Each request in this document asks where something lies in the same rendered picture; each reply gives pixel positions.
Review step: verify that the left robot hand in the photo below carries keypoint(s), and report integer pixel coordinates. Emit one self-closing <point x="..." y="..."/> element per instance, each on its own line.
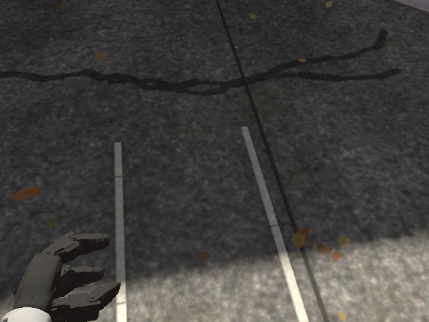
<point x="45" y="280"/>

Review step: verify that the robot left forearm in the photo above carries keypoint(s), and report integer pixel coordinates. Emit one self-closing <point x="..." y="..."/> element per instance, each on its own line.
<point x="26" y="314"/>

